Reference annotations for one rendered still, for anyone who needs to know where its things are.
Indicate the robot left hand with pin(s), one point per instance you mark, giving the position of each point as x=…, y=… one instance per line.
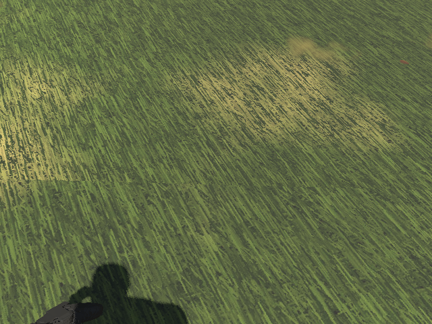
x=66, y=313

